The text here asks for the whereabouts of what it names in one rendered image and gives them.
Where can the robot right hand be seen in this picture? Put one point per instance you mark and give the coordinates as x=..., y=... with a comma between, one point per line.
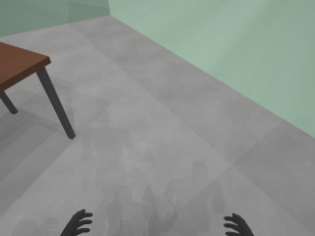
x=242, y=228

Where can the robot left hand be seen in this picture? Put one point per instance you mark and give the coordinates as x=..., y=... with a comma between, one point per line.
x=74, y=223

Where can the table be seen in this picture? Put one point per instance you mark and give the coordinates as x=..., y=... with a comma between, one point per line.
x=17, y=64

